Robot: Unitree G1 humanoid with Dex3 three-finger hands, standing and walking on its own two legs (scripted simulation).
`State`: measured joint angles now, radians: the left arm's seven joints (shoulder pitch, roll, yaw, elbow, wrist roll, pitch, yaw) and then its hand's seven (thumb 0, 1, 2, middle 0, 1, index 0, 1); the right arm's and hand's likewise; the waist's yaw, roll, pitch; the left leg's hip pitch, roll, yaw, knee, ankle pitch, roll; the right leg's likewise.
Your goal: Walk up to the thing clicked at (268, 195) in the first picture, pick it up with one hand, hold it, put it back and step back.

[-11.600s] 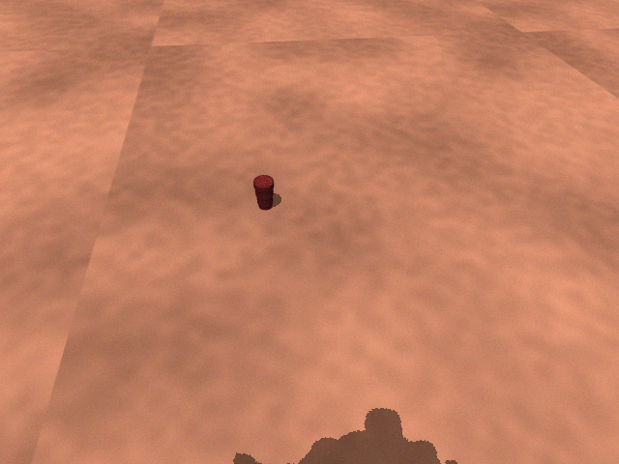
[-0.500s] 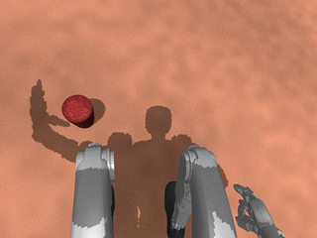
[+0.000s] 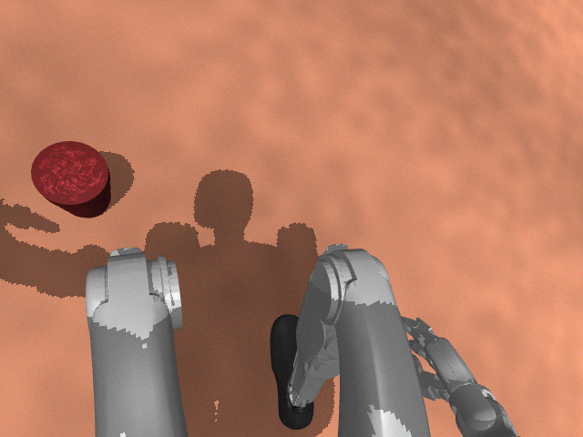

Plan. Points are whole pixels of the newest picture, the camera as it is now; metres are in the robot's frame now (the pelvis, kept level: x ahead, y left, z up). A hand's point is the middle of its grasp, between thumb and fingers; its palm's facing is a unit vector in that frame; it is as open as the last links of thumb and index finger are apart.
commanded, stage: approach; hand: left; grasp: from the side
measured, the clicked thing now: (81, 187) +0.44 +0.28 -0.26
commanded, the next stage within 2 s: close in in 0.12 s
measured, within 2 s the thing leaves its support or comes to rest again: neither
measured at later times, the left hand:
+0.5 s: hand (39, 196) +0.40 +0.31 -0.19, palm faces +0.27 -0.96 +0.08, open 17.6 cm
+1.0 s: hand (72, 199) +0.41 +0.28 -0.22, palm faces +0.26 -0.97 +0.03, open 17.5 cm
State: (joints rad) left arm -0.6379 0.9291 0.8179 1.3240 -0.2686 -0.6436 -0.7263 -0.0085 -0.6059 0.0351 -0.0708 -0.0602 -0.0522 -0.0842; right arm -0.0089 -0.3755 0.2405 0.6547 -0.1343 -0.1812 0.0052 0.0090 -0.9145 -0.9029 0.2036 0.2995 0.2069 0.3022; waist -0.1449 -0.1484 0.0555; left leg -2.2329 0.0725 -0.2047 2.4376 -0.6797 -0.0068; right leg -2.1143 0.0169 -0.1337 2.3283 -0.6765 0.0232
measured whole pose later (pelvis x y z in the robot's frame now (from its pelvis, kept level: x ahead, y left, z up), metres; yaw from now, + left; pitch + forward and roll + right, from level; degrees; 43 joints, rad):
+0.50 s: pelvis -0.01 +0.01 -0.05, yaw -4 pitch +14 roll -14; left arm -0.59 0.80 0.71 1.36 -0.21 -0.97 -0.41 -0.01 -0.61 0.02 -0.07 -0.08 -0.07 -0.09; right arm -0.16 -0.36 0.43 0.61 -0.30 -0.07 0.08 0.01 -0.95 -0.91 0.20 0.30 0.21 0.30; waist -0.21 -0.25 0.24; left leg -2.22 0.06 -0.34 2.64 -0.70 -0.02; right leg -2.08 0.06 -0.22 2.44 -0.65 0.05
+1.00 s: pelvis -0.02 +0.02 -0.05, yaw -6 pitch +10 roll -17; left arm -0.57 0.81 0.57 1.42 -0.15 -1.10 -0.17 -0.01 -0.56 0.07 -0.04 -0.06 -0.05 -0.06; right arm -0.15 -0.38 0.50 0.56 -0.36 -0.03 0.12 0.00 -0.93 -0.90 0.21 0.30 0.21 0.30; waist -0.23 -0.29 0.29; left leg -2.21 0.06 -0.39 2.67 -0.69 0.00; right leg -2.03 0.08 -0.25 2.43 -0.62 0.06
